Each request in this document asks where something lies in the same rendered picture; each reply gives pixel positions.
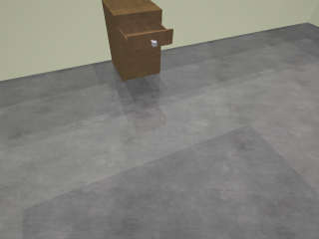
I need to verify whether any handle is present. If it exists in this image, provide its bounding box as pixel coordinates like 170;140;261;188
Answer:
151;40;158;47

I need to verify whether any drawer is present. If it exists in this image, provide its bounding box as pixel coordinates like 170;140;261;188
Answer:
117;18;173;52

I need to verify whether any cabinet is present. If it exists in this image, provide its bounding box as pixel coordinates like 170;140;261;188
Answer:
102;0;162;82

